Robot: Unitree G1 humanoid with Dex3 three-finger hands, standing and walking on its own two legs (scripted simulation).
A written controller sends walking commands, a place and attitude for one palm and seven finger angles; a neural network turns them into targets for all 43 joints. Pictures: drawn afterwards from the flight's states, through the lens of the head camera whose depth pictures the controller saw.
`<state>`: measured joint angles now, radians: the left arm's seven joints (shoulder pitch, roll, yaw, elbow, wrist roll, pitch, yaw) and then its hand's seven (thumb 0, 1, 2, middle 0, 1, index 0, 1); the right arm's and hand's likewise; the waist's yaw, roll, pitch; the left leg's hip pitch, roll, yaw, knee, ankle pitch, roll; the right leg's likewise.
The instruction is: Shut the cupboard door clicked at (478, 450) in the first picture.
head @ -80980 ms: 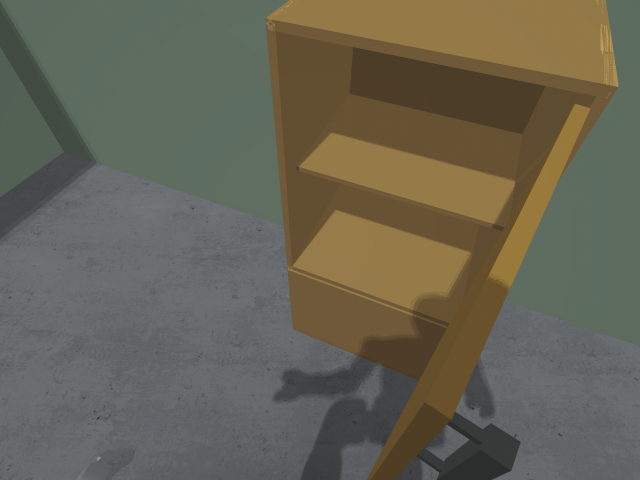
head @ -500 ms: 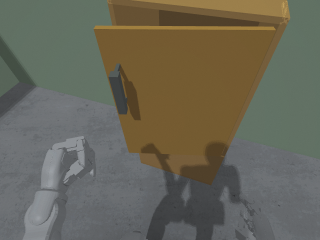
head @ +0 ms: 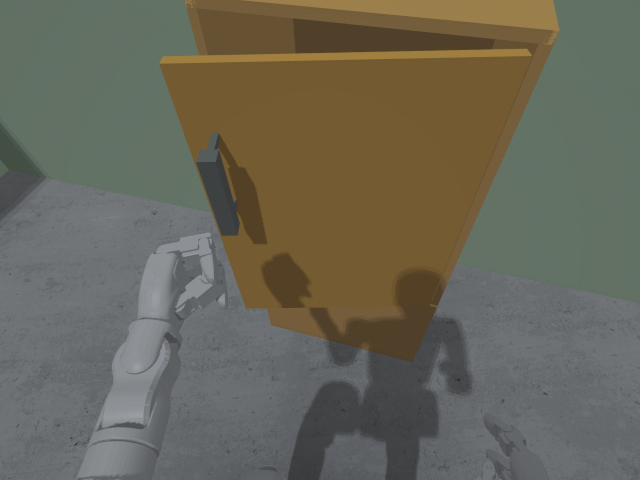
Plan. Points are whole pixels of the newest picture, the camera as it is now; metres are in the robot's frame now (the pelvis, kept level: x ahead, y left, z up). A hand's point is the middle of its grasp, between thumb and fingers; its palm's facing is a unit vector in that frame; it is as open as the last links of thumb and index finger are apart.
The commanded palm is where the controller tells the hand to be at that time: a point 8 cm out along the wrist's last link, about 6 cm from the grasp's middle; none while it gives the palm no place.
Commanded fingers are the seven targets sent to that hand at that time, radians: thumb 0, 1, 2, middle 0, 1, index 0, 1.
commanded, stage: bring the fist close to the handle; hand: left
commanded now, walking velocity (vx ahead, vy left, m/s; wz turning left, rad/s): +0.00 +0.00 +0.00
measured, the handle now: (222, 185) +0.49 +0.17 +0.08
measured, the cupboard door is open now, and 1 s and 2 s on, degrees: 16 16 8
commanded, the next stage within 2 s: push the door shut along its arc in 0.68 s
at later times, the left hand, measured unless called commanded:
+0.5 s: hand (244, 237) +0.39 +0.12 +0.09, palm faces +0.05 -1.00 -0.01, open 3.1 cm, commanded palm +0.35 +0.17 +0.09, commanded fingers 0.00 0.90 0.90 -1.30 -1.50 -1.30 -1.50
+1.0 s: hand (254, 229) +0.41 +0.11 +0.09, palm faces -0.02 -1.00 -0.01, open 3.1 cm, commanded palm +0.39 +0.17 +0.09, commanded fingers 0.00 0.90 0.90 -1.30 -1.50 -1.30 -1.50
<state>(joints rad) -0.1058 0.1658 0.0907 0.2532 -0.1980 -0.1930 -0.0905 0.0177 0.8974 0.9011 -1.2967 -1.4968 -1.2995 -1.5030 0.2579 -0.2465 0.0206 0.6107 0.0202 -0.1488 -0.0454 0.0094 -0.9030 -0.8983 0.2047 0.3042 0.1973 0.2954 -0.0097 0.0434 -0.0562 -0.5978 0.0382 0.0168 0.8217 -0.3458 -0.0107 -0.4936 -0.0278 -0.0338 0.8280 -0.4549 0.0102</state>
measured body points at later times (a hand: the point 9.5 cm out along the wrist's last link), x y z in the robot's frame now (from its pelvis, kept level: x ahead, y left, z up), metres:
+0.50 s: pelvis +0.00 -0.01 +0.00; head +0.04 -0.03 +0.45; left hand +0.38 +0.17 +0.09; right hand +0.11 -0.26 -0.12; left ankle +0.04 +0.13 -0.70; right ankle -0.02 -0.13 -0.70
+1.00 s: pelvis +0.00 -0.01 +0.00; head +0.05 -0.02 +0.45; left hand +0.40 +0.16 +0.09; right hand +0.11 -0.26 -0.12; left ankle +0.04 +0.13 -0.70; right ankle -0.02 -0.13 -0.70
